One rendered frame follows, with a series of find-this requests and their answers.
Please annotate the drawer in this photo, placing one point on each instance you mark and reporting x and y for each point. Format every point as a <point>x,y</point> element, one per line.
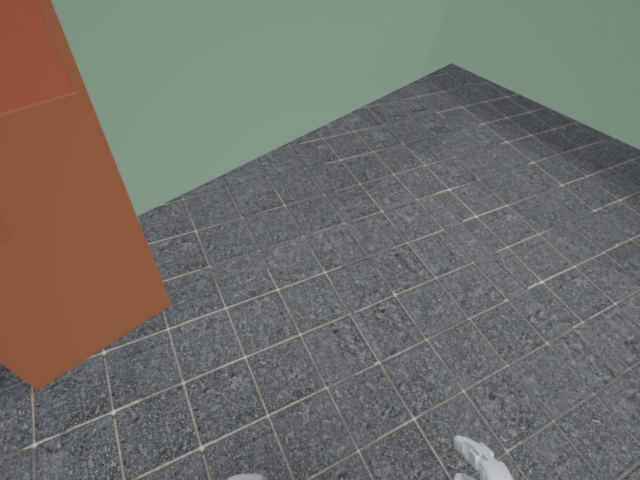
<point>30,70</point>

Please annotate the cabinet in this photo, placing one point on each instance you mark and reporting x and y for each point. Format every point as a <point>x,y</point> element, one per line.
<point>76,271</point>

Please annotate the right robot hand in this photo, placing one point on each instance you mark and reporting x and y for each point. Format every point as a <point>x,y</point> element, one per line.
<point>482,459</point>

